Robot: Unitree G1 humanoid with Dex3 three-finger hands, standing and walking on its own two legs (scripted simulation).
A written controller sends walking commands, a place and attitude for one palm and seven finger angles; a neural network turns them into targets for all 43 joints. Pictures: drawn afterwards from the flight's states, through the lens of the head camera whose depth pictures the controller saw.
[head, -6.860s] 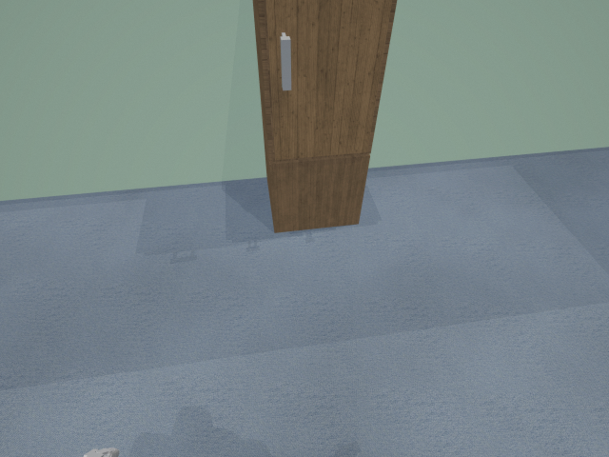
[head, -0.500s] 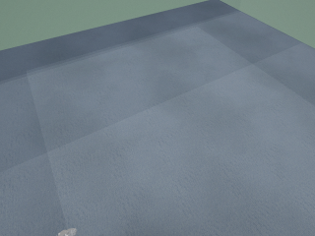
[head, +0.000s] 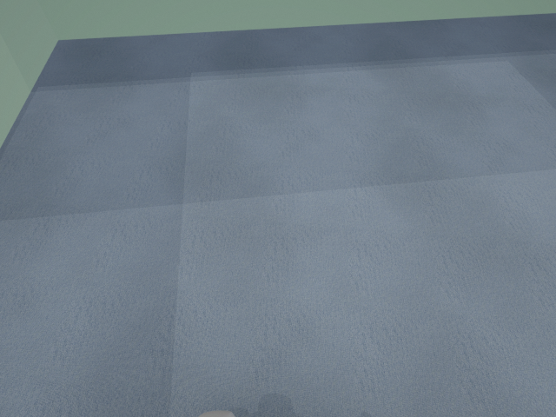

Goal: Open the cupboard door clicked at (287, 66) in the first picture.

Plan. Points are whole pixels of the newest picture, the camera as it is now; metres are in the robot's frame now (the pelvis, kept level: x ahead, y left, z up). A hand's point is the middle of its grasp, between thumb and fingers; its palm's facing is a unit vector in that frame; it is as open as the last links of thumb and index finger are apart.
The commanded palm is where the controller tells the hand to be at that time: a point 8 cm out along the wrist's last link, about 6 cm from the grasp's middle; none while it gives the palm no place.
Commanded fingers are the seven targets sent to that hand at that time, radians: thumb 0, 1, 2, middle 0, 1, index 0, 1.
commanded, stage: turn to face it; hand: left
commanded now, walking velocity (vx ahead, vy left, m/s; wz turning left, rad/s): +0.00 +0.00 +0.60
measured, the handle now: out of the picture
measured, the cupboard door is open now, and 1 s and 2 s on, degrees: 0 0 0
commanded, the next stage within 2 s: none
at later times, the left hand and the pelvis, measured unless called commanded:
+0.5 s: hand out of the picture +0.07 +0.21 -0.13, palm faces +0.30 -0.90 -0.30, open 7.4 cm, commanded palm none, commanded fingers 0.00 0.90 0.90 -0.20 -0.30 -0.20 -0.30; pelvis +0.01 -0.03 +0.00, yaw +18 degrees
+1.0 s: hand out of the picture -0.09 +0.22 -0.17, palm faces +0.62 -0.74 -0.27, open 7.4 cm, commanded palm none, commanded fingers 0.00 0.90 0.90 -0.20 -0.30 -0.20 -0.30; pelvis +0.00 +0.00 +0.00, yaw +36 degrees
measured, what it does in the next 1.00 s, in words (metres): steps on the spot, turning left: left foot, then right foot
